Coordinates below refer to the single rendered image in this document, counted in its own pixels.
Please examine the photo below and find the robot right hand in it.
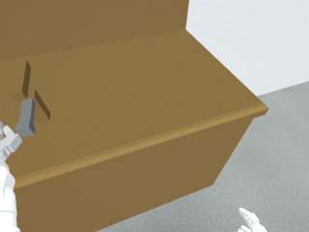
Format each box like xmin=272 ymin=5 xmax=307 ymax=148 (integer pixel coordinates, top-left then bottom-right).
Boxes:
xmin=238 ymin=208 xmax=267 ymax=232

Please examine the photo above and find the robot left hand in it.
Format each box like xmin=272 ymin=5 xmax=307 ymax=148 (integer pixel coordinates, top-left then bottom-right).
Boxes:
xmin=0 ymin=121 xmax=22 ymax=162

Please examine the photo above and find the tap lever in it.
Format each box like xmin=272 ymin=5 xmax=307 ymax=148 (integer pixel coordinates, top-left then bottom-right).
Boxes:
xmin=15 ymin=99 xmax=36 ymax=138

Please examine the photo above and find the counter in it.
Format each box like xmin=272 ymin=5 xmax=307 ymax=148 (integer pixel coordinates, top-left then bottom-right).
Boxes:
xmin=0 ymin=0 xmax=269 ymax=232

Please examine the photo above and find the robot left forearm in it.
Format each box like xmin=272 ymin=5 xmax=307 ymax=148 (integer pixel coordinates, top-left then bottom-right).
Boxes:
xmin=0 ymin=159 xmax=20 ymax=232

